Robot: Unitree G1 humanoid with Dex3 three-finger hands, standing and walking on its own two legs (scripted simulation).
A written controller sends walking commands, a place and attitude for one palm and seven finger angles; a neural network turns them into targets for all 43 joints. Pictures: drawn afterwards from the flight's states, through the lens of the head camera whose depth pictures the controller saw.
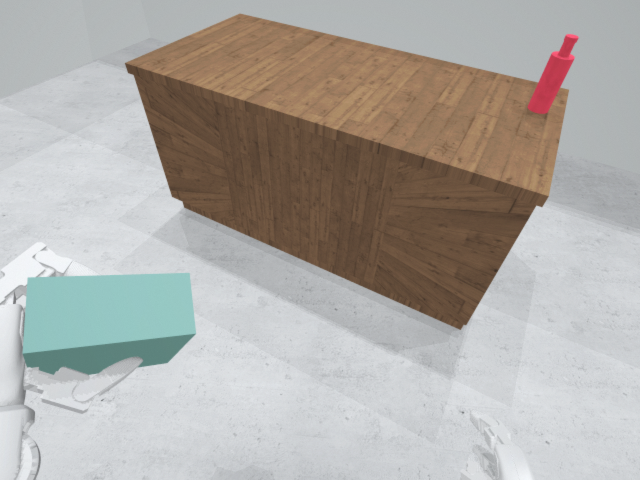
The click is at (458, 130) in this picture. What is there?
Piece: table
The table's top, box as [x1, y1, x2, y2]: [125, 14, 568, 206]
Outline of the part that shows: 125,63 129,73 542,206 549,192 568,92 567,89 560,88 549,110 544,114 539,114 532,112 527,108 528,102 537,82 243,14 235,15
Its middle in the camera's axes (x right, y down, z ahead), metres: +0.08 -0.53 +1.31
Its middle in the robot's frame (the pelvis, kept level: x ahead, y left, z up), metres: +1.33 -0.01 -0.10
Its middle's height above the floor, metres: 0.68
